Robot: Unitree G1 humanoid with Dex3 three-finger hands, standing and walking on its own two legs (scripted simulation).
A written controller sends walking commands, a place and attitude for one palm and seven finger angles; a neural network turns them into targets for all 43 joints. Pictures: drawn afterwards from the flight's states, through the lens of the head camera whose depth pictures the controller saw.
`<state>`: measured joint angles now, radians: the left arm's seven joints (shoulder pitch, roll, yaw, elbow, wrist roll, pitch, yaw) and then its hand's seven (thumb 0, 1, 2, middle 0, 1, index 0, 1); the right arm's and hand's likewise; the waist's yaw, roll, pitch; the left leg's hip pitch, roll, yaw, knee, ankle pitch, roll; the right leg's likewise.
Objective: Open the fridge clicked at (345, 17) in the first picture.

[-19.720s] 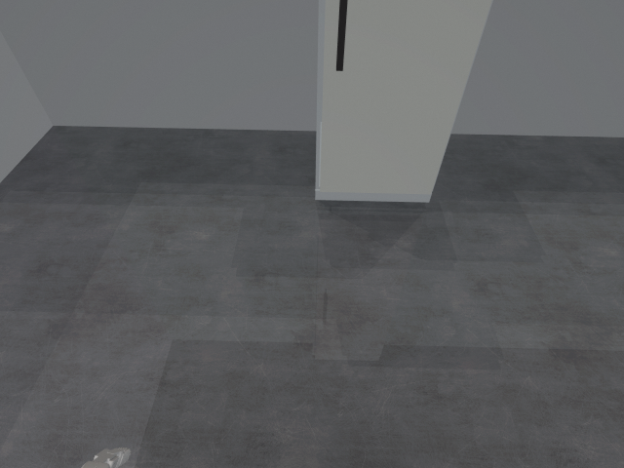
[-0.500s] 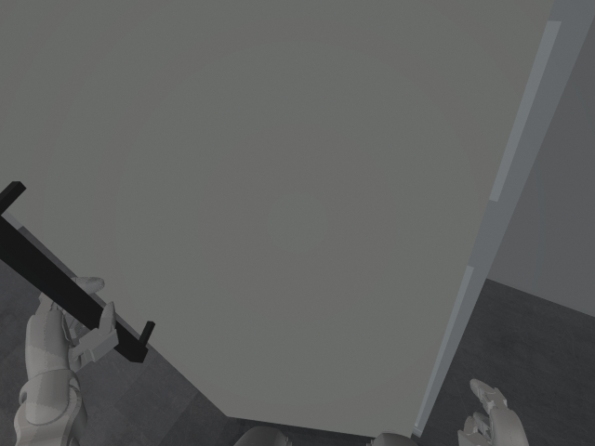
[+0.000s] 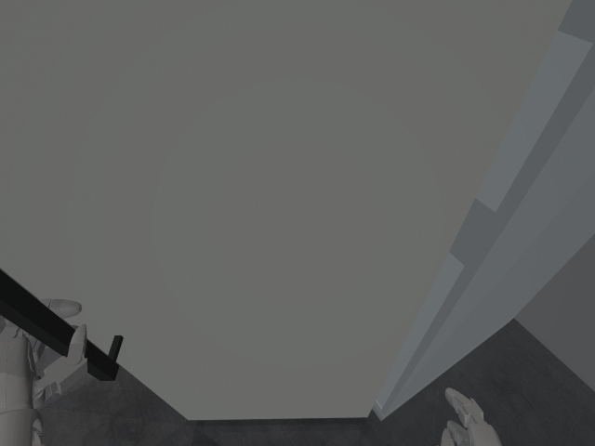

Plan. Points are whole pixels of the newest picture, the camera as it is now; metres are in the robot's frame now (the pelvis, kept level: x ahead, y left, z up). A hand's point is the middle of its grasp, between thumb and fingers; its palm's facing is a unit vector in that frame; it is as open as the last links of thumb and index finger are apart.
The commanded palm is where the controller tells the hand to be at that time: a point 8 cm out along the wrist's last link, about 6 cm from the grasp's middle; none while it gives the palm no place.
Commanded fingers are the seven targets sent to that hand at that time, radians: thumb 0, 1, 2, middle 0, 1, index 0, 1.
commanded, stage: walk backward, drawing the door open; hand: left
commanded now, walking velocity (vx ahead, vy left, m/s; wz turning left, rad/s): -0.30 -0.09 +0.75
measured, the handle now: (56, 310) +0.25 +0.31 +0.08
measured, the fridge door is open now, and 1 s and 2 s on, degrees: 59 90 83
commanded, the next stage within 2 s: stop walking and hold the door back in 0.34 s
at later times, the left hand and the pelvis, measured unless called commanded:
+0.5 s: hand out of the picture +0.00 +0.19 +0.05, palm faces +0.58 -0.73 -0.35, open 5.8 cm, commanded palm -0.03 +0.24 +0.05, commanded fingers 0.00 0.90 0.90 -0.45 -1.40 -0.45 -1.40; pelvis -0.13 -0.10 +0.00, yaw +19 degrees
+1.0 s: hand out of the picture -0.01 +0.17 +0.06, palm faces +0.66 -0.70 -0.27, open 5.6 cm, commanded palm -0.03 +0.24 +0.05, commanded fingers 0.00 0.90 0.90 -0.45 -1.40 -0.45 -1.40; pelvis -0.24 -0.20 +0.00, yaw +32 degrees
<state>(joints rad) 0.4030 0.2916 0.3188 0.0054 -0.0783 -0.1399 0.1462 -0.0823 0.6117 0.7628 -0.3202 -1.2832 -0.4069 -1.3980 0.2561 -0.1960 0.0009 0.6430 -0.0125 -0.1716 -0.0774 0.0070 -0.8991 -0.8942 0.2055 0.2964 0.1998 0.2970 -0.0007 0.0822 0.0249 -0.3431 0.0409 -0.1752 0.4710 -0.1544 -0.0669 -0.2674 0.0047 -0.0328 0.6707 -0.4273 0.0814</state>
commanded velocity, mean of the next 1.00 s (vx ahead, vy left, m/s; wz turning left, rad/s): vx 0.07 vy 0.01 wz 0.32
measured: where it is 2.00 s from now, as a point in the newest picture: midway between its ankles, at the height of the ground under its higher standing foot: outside the picture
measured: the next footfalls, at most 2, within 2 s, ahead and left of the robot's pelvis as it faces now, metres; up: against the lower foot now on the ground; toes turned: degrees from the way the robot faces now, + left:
right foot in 0.04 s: -0.01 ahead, -0.12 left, +0.00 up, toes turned -1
left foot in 0.46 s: -0.13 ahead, +0.03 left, +0.00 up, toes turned +22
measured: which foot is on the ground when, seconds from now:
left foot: down 0.00-0.04, up 0.06-0.44, down 0.46-0.72, up 0.74-1.00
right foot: up 0.00-0.02, down 0.04-0.46, up 0.48-0.72, down 0.74-1.00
